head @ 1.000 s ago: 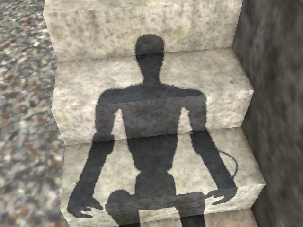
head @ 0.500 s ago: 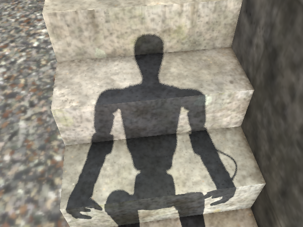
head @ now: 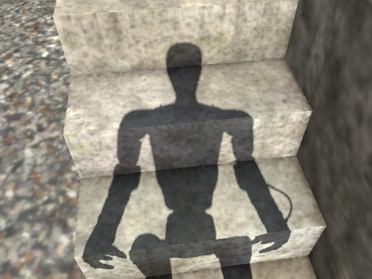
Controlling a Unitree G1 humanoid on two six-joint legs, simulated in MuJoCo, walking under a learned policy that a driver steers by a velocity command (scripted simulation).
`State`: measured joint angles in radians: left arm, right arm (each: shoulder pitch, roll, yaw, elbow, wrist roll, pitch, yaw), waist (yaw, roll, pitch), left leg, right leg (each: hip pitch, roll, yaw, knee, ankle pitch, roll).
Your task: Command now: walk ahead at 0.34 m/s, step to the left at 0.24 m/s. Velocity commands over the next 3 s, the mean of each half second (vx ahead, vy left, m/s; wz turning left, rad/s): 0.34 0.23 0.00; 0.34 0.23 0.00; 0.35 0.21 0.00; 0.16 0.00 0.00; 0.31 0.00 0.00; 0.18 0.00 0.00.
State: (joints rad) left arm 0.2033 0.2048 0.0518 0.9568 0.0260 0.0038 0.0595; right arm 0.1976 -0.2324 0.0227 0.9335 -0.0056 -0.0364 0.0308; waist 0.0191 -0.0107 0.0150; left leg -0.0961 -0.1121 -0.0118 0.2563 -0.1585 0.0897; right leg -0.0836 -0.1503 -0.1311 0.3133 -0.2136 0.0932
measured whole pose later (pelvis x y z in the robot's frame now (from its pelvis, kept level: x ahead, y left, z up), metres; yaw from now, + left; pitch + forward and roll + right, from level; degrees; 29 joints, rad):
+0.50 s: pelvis +0.00 +0.00 +0.00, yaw +0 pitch +0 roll +1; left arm 0.20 0.21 0.05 0.96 0.03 0.00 0.06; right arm 0.20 -0.23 0.02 0.94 0.00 -0.04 0.03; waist 0.02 -0.01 0.02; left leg -0.10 -0.11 -0.01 0.26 -0.16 0.09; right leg -0.08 -0.15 -0.13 0.31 -0.21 0.09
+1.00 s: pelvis +0.00 +0.00 +0.00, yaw +0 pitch +0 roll +1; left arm 0.20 0.20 0.05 0.96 0.03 0.00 0.06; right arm 0.20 -0.23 0.02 0.94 0.00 -0.04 0.03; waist 0.02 -0.01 0.02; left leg -0.10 -0.11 -0.01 0.26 -0.16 0.09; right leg -0.08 -0.15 -0.13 0.31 -0.21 0.10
